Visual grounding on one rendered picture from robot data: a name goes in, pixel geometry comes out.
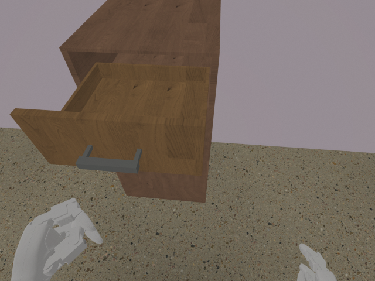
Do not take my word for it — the handle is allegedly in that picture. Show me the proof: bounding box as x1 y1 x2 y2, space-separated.
75 145 142 174

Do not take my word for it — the robot right hand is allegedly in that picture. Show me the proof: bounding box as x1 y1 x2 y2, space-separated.
297 244 337 281

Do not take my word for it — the drawer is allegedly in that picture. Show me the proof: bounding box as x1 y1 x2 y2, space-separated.
10 62 210 176

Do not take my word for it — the cabinet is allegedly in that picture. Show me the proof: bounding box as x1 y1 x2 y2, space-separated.
59 0 221 203

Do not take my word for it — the robot left hand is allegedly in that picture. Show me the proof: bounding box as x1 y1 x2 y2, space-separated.
11 198 103 281

